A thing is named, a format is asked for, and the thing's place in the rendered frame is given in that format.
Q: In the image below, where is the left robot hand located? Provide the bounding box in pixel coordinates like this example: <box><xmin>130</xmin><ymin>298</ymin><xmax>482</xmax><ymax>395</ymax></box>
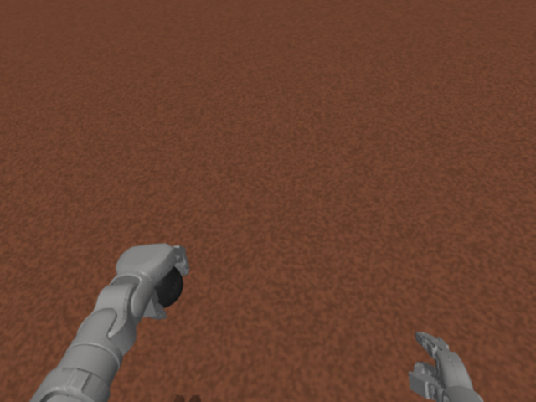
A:
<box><xmin>116</xmin><ymin>243</ymin><xmax>189</xmax><ymax>319</ymax></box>

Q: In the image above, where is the right robot hand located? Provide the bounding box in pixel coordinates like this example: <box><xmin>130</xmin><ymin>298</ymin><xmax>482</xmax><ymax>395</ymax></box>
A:
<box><xmin>408</xmin><ymin>332</ymin><xmax>474</xmax><ymax>402</ymax></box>

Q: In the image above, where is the ball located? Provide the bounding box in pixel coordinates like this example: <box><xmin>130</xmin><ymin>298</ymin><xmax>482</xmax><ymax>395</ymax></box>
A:
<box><xmin>154</xmin><ymin>266</ymin><xmax>183</xmax><ymax>308</ymax></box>

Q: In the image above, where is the left robot arm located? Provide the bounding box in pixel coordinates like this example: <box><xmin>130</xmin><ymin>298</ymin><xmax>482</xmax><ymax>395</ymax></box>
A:
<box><xmin>29</xmin><ymin>271</ymin><xmax>153</xmax><ymax>402</ymax></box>

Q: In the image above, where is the right robot arm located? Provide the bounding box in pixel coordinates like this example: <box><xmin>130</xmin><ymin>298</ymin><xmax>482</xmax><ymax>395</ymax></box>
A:
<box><xmin>441</xmin><ymin>385</ymin><xmax>484</xmax><ymax>402</ymax></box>

